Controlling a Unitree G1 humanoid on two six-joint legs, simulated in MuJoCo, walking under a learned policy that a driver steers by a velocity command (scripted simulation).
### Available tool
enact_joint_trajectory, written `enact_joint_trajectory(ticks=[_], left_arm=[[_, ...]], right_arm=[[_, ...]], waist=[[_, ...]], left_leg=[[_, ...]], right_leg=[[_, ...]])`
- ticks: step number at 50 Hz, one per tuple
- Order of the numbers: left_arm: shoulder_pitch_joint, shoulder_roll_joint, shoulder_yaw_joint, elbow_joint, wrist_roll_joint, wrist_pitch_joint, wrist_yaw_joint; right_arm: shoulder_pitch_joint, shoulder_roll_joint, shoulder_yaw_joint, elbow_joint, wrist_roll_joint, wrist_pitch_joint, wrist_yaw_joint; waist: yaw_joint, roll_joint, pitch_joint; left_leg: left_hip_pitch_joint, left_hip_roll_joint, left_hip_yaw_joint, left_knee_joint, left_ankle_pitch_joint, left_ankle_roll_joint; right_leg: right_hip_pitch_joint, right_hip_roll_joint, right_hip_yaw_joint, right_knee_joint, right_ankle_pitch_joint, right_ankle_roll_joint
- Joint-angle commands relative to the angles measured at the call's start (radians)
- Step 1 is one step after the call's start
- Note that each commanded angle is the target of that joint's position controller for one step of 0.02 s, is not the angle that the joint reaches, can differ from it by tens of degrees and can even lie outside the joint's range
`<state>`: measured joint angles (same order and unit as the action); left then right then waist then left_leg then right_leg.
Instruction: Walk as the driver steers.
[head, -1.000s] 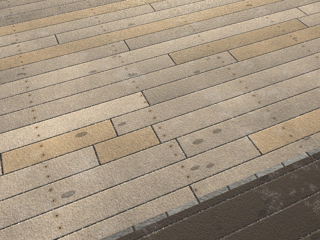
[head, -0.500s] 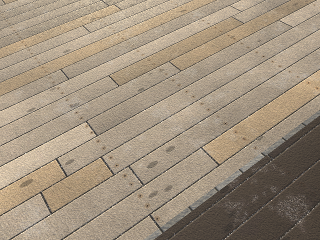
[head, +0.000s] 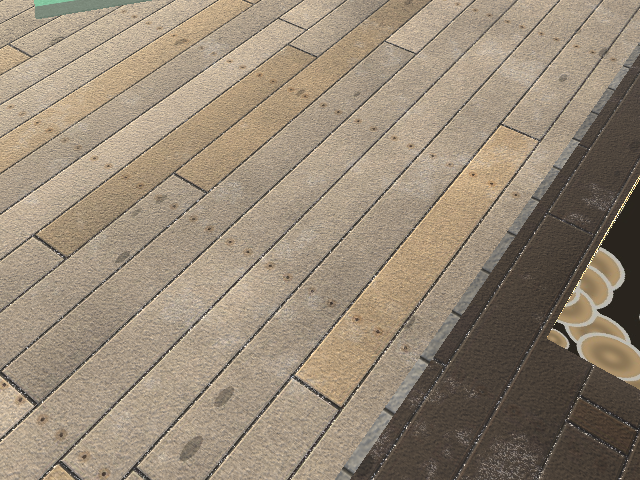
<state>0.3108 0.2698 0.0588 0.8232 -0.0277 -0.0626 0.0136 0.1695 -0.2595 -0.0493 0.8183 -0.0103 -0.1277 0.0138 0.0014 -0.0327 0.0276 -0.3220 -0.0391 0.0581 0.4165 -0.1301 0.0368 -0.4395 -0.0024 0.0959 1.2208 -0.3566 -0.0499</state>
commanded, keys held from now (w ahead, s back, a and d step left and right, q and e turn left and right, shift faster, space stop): w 0.92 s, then no key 0.08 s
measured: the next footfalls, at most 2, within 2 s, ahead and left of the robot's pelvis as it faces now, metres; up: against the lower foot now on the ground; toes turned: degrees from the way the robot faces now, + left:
right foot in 0.36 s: +0.34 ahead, -0.17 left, +0.00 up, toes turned -5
left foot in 0.90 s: +0.67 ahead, +0.05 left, +0.00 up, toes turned +0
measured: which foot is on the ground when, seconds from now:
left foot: down 0.00-0.36, up 0.38-0.88, down 0.90-1.00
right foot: up 0.00-0.34, down 0.36-0.90, up 0.92-1.00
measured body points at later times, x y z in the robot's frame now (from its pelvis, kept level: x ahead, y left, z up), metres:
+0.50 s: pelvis +0.27 -0.08 +0.00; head +0.29 -0.09 +0.45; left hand +0.40 +0.18 -0.10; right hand +0.32 -0.35 -0.13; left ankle +0.21 +0.08 -0.64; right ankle +0.30 -0.16 -0.74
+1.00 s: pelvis +0.54 -0.03 -0.01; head +0.58 -0.02 +0.44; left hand +0.56 +0.24 -0.15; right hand +0.70 -0.29 -0.11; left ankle +0.63 +0.05 -0.74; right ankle +0.37 -0.16 -0.65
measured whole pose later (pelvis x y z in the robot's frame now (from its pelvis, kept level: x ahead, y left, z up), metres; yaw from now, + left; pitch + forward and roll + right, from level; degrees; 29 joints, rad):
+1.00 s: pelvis +0.54 -0.03 -0.01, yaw -3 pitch +2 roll +0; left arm 0.37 0.27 0.04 0.91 -0.02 -0.08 0.00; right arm 0.10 -0.26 -0.04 0.78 0.00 -0.09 0.04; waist 0.03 -0.01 0.03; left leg -0.44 -0.02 0.05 0.55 -0.15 0.05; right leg -0.27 0.01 0.06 1.12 -0.50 -0.02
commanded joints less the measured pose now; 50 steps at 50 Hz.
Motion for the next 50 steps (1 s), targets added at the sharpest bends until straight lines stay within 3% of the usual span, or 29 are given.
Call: enact_joint_trajectory(ticks=[1,5,10,13,15,16,17,18,19,20,21,22,23,25,27,29,31,34,38,41,43,44,45,46,47,48,49,50], left_arm=[[0.051,0.023,0.008,-0.061,-0.003,-0.003,-0.004],[-0.078,0.016,-0.008,-0.119,0.023,-0.007,-0.009],[-0.245,0.022,-0.02,-0.166,0.015,-0.024,-0.033],[-0.308,0.045,-0.016,-0.204,0.008,-0.023,-0.045],[-0.288,0.068,-0.007,-0.211,0.01,-0.026,-0.05],[-0.217,0.089,0.007,-0.193,0.016,-0.027,-0.048],[-0.054,0.132,0.034,-0.142,0.017,-0.027,-0.042],[0.143,0.222,0.062,-0.107,0.027,-0.024,-0.03],[0.18,0.306,0.073,-0.096,0.035,-0.021,-0.034],[0.183,0.203,0.049,-0.098,0.026,-0.027,-0.04],[0.104,0.159,0.033,-0.11,0.02,-0.032,-0.042],[0.023,0.128,0.023,-0.125,0.019,-0.033,-0.045],[-0.032,0.1,0.015,-0.132,0.022,-0.034,-0.05],[-0.049,0.076,0.01,-0.123,0.034,-0.044,-0.052],[-0.029,0.099,0.017,-0.097,0.031,-0.055,-0.047],[0.011,0.1,0.019,-0.07,0.027,-0.059,-0.033],[0.049,0.119,0.025,-0.047,0.025,-0.054,-0.023],[0.083,0.123,0.023,-0.021,0.019,-0.048,-0.013],[0.148,0.147,0.025,0.03,0.017,-0.032,-0.005],[0.157,0.151,0.027,0.058,0.013,-0.017,0.001],[0.124,0.167,0.03,0.057,0.01,-0.009,0.001],[0.1,0.173,0.03,0.056,0.01,-0.004,0.002],[0.086,0.154,0.021,0.043,0.017,-0.001,0.0],[0.098,0.113,0.002,0.013,0.039,-0.006,0.001],[0.245,-0.016,-0.028,0.022,0.024,-0.028,-0.013],[0.181,0.103,-0.003,0.038,0.004,-0.046,-0.018],[0.093,0.138,0.008,0.014,-0.009,-0.051,-0.02],[0.047,0.127,0.007,0.006,0.003,-0.047,-0.011]], right_arm=[[0.051,-0.076,-0.019,-0.009,0.002,-0.015,0.009],[0.084,-0.135,-0.034,0.023,0.016,-0.015,0.006],[0.148,-0.174,-0.035,0.05,0.027,0.009,0.002],[0.194,-0.188,-0.036,0.075,0.038,0.024,0.003],[0.188,-0.201,-0.038,0.083,0.042,0.036,0.001],[0.172,-0.204,-0.037,0.081,0.042,0.042,-0.002],[0.179,-0.173,-0.025,0.081,0.033,0.046,-0.003],[0.176,-0.125,-0.003,0.048,0.007,0.043,-0.006],[0.297,-0.001,0.034,0.035,0.012,0.02,0.001],[0.257,-0.118,0.007,0.049,0.037,0.001,0.005],[0.174,-0.16,-0.005,0.02,0.053,-0.006,0.007],[0.127,-0.15,-0.004,0.012,0.042,-0.003,0.0],[0.107,-0.141,-0.008,0.008,0.024,0.005,-0.004],[0.135,-0.107,-0.006,0.018,0.02,0.027,-0.004],[0.129,-0.083,-0.003,0.009,0.018,0.044,-0.009],[0.055,-0.075,-0.001,-0.015,0.017,0.051,-0.011],[-0.016,-0.066,-0.002,-0.035,0.011,0.047,-0.007],[-0.111,-0.046,0.005,-0.06,0.016,0.037,0.005],[-0.231,-0.049,0.008,-0.109,0.025,0.028,0.022],[-0.255,-0.06,0.007,-0.136,0.029,0.019,0.04],[-0.198,-0.089,-0.004,-0.129,0.028,0.016,0.043],[-0.098,-0.114,-0.02,-0.103,0.025,0.017,0.039],[0.082,-0.167,-0.046,-0.052,0.019,0.023,0.03],[0.273,-0.255,-0.067,-0.019,0.009,0.031,0.015],[0.264,-0.289,-0.068,-0.014,-0.004,0.035,0.023],[0.226,-0.191,-0.044,-0.029,0.008,0.037,0.023],[0.145,-0.154,-0.031,-0.047,0.009,0.037,0.02],[0.072,-0.133,-0.023,-0.06,0.006,0.037,0.023]], waist=[[0.01,0.099,-0.05],[-0.001,0.068,-0.013],[-0.058,0.089,0.007],[-0.069,0.113,0.02],[-0.039,0.122,0.011],[0.011,0.12,-0.024],[0.079,0.093,-0.114],[0.149,-0.044,-0.262],[0.074,-0.299,-0.358],[0.104,-0.175,-0.336],[0.086,-0.125,-0.207],[0.056,-0.043,-0.151],[0.027,-0.024,-0.105],[-0.011,-0.044,-0.085],[-0.029,-0.036,-0.064],[-0.013,-0.02,-0.026],[0.009,-0.017,0.0],[0.037,-0.025,0.013],[0.076,-0.021,0.055],[0.063,-0.037,0.065],[0.02,-0.055,0.026],[-0.039,-0.062,-0.036],[-0.114,-0.043,-0.154],[-0.164,0.109,-0.316],[-0.066,0.365,-0.436],[-0.098,0.237,-0.365],[-0.082,0.174,-0.229],[-0.042,0.064,-0.168]], left_leg=[[0.163,0.272,-0.293,-0.262,0.03,0.194],[0.169,0.283,-0.209,-0.31,0.129,0.217],[0.168,0.235,-0.089,-0.28,0.151,0.163],[0.239,0.28,-0.11,-0.245,0.114,0.144],[0.279,0.303,-0.116,-0.186,0.162,0.125],[0.276,0.284,-0.092,-0.098,0.291,0.105],[0.232,0.231,-0.042,0.092,0.397,0.079],[0.031,0.165,0.022,0.44,0.176,0.029],[-0.341,0.002,-0.022,0.773,-0.413,-0.018],[-0.452,0.049,-0.146,0.903,-0.443,-0.004],[-0.502,0.097,-0.133,0.911,-0.35,0.012],[-0.46,0.141,-0.12,0.865,-0.254,0.009],[-0.416,0.168,-0.12,0.803,-0.195,0.002],[-0.325,0.191,-0.123,0.746,-0.132,-0.007],[-0.336,0.192,-0.118,0.694,-0.084,-0.022],[-0.401,0.193,-0.12,0.59,-0.002,-0.033],[-0.426,0.181,-0.115,0.462,0.106,-0.032],[-0.389,0.15,-0.085,0.287,0.234,-0.029],[-0.39,0.126,-0.068,0.18,0.226,-0.024],[-0.373,0.112,-0.065,0.129,0.132,0.011],[-0.246,0.072,-0.032,0.102,0.062,0.042],[-0.101,0.034,0.003,0.081,0.06,0.064],[0.162,0.034,-0.005,0.1,0.104,0.095],[0.484,0.261,-0.273,0.115,0.135,0.167],[0.734,0.449,-0.752,-0.031,0.042,0.325],[0.668,0.421,-0.726,-0.067,0.092,0.289],[0.522,0.395,-0.539,-0.056,0.285,0.253],[0.376,0.354,-0.412,-0.061,0.474,0.23]], right_leg=[[-0.166,-0.103,0.029,-0.035,0.049,-0.002],[-0.242,-0.138,-0.008,-0.254,0.179,0.017],[-0.145,-0.095,-0.088,-0.541,0.373,0.027],[-0.128,-0.075,-0.095,-0.616,0.317,0.007],[-0.07,-0.053,-0.113,-0.669,0.257,-0.022],[0.04,-0.023,-0.137,-0.704,0.251,-0.04],[0.248,-0.002,-0.15,-0.717,0.253,-0.068],[0.539,-0.197,0.081,-0.714,0.285,-0.139],[0.796,-0.399,0.556,-0.857,0.13,-0.297],[0.764,-0.392,0.618,-0.921,0.049,-0.287],[0.65,-0.36,0.462,-0.922,0.119,-0.242],[0.522,-0.314,0.341,-0.936,0.223,-0.216],[0.416,-0.272,0.254,-0.967,0.293,-0.201],[0.321,-0.228,0.159,-1.022,0.378,-0.194],[0.287,-0.225,0.111,-1.065,0.402,-0.211],[0.302,-0.221,0.075,-1.089,0.401,-0.21],[0.319,-0.212,0.04,-1.103,0.39,-0.188],[0.336,-0.19,-0.012,-1.107,0.363,-0.161],[0.416,-0.223,-0.015,-1.077,0.344,-0.152],[0.49,-0.261,-0.007,-1.02,0.404,-0.134],[0.511,-0.26,-0.012,-0.938,0.623,-0.112],[0.502,-0.231,-0.042,-0.824,0.801,-0.093],[0.412,-0.175,-0.082,-0.621,0.84,-0.065],[0.175,-0.099,-0.13,-0.271,0.472,-0.023],[-0.17,0.082,-0.04,0.022,-0.216,0.032],[-0.255,0.03,0.064,0.125,-0.233,0.027],[-0.282,-0.009,0.032,0.132,-0.164,0.025],[-0.232,-0.059,0.001,0.083,-0.094,0.036]])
